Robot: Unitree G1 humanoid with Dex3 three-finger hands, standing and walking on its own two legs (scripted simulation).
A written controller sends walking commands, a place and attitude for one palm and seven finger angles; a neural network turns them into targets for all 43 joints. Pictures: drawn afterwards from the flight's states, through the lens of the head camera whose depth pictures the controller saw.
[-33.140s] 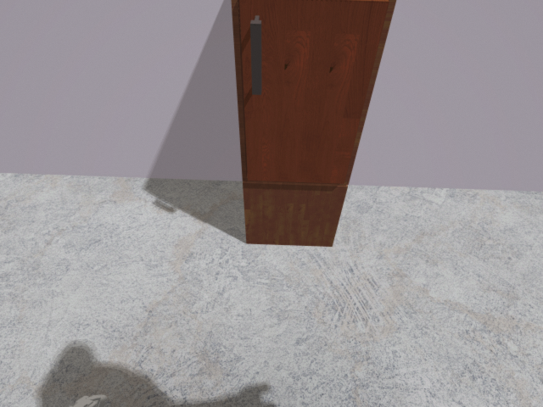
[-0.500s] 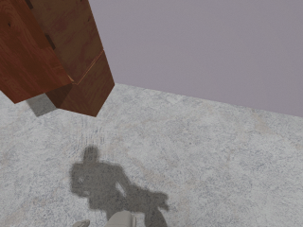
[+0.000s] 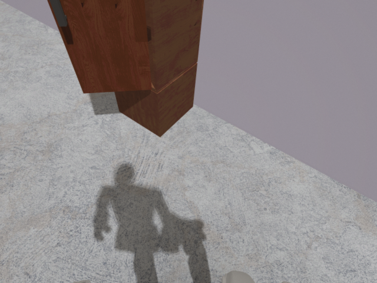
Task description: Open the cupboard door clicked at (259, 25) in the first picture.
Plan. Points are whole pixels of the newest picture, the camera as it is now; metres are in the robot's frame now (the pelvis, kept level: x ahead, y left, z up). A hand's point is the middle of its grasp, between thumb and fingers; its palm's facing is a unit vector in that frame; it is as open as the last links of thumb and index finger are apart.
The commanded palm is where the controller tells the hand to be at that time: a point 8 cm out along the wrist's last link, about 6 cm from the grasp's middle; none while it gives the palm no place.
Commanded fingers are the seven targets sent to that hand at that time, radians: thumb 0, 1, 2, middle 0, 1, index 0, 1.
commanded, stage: turn to face it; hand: left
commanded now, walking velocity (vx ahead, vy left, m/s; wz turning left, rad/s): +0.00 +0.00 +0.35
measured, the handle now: out of the picture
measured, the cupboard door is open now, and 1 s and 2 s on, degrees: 45 45 45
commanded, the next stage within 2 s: take the last steps up to it in 0.34 s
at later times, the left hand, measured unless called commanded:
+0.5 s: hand out of the picture +0.03 +0.12 -0.15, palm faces +0.22 -0.94 -0.26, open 7.2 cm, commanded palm none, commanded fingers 0.00 0.90 0.90 -0.20 -0.30 -0.20 -0.30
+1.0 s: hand out of the picture -0.07 +0.21 -0.18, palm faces +0.39 -0.90 -0.19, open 7.4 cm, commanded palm none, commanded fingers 0.00 0.90 0.90 -0.20 -0.30 -0.20 -0.30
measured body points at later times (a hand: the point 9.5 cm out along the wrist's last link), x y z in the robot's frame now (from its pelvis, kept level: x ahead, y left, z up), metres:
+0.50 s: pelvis +0.00 -0.07 +0.00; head +0.03 -0.09 +0.45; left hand +0.02 +0.17 -0.13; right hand +0.06 -0.31 -0.16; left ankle -0.05 +0.07 -0.65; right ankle -0.01 -0.16 -0.74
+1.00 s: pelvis +0.05 +0.06 -0.01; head +0.06 +0.08 +0.44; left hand -0.09 +0.26 -0.17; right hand +0.22 -0.13 -0.14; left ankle +0.01 +0.13 -0.74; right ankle +0.03 -0.09 -0.66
